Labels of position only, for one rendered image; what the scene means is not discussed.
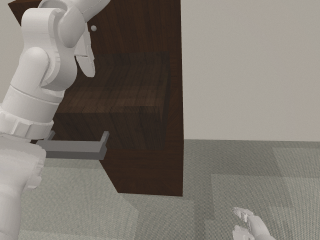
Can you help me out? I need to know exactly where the handle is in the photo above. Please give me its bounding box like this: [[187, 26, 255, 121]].
[[36, 130, 110, 160]]

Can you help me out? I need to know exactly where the left robot upper arm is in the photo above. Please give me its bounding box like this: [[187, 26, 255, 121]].
[[0, 136, 47, 240]]

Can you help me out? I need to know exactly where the right robot hand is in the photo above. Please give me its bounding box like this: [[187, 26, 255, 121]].
[[232, 207, 270, 240]]

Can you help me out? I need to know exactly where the cabinet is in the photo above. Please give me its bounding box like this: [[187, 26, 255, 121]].
[[8, 0, 184, 197]]

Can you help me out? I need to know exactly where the robot left forearm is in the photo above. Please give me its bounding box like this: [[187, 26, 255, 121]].
[[0, 0, 86, 143]]

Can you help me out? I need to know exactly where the drawer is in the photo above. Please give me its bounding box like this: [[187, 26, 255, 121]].
[[29, 51, 171, 150]]

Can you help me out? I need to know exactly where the left robot hand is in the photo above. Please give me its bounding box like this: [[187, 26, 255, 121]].
[[68, 0, 111, 77]]

